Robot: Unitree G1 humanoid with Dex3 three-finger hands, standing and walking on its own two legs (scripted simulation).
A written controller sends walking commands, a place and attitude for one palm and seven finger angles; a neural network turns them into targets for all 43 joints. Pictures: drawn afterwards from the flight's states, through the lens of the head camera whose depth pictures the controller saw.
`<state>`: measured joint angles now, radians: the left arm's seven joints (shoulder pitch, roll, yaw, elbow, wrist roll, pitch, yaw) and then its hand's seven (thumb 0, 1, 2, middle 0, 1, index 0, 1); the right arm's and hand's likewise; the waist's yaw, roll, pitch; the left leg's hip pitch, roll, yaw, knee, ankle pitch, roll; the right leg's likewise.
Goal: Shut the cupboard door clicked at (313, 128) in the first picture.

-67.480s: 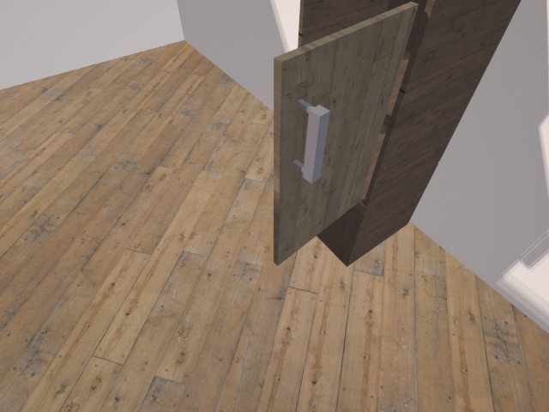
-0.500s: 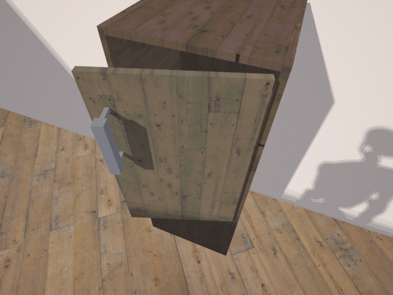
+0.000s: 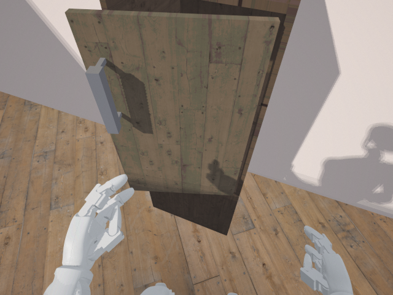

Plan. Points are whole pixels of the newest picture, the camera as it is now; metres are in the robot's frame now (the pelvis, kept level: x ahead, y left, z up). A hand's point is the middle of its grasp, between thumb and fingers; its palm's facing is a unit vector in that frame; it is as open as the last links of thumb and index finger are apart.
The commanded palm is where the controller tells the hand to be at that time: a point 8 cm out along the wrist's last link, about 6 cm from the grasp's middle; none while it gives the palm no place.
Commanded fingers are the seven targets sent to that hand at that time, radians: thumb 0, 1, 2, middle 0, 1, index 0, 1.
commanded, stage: raise the hand and make a fist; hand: left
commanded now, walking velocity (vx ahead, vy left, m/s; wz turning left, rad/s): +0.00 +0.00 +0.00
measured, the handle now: (108, 97) +0.47 +0.22 +0.16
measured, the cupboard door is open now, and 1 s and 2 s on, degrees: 19 19 19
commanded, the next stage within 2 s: bring the fist close to the handle in 1.58 s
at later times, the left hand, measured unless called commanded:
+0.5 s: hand (94, 224) +0.23 +0.19 +0.08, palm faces +0.04 -1.00 -0.04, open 4.2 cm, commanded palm +0.19 +0.24 +0.09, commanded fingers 0.00 0.90 0.90 -0.97 -1.14 -0.97 -1.14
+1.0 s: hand (68, 205) +0.23 +0.21 +0.13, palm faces +0.03 -1.00 -0.04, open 3.1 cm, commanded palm +0.21 +0.27 +0.14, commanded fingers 0.00 0.90 0.90 -1.30 -1.50 -1.30 -1.50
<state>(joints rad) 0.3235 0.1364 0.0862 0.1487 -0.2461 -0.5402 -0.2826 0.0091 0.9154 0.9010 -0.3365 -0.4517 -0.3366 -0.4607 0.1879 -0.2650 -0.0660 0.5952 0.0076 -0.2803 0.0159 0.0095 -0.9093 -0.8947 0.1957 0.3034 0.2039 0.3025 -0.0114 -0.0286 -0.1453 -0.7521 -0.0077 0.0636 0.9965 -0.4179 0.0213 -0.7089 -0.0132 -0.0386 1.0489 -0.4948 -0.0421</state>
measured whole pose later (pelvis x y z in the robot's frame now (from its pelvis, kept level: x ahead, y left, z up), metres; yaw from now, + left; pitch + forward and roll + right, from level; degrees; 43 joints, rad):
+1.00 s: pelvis +0.02 +0.03 +0.03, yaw +2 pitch +5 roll -2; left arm 0.36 0.26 0.15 -0.21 -0.29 -0.15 -0.23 0.02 0.90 0.90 -1.23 -1.43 -1.23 -1.44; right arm 0.24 -0.23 0.07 0.50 0.04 -0.22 -0.05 0.01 -0.90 -0.89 0.20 0.30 0.21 0.30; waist 0.04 0.05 -0.09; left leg -0.55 -0.01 0.01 0.85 -0.39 0.05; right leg -0.44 0.00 -0.08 0.80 -0.45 -0.01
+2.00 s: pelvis +0.02 +0.00 +0.05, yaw +1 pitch +2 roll +0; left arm 0.12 0.25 0.16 -0.02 -0.28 -0.07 -0.22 0.02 0.90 0.90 -1.30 -1.50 -1.30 -1.50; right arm 0.25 -0.26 0.06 0.60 0.04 -0.25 -0.07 0.01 -0.90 -0.89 0.20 0.30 0.21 0.30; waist 0.02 0.05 -0.05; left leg -0.42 0.00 0.01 0.71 -0.32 0.02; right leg -0.34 0.01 -0.08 0.70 -0.39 -0.04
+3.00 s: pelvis +0.02 +0.01 +0.05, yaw -1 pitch +4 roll +0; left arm -0.32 0.24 0.18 0.47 -0.21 -0.14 -0.12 0.02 0.90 0.90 -1.30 -1.50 -1.30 -1.50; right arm 0.28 -0.26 0.03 0.64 0.05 -0.11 -0.05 0.01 -0.90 -0.89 0.20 0.30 0.21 0.30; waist -0.02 0.03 -0.05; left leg -0.42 0.00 0.05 0.67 -0.31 0.03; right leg -0.36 0.02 -0.04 0.67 -0.37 -0.03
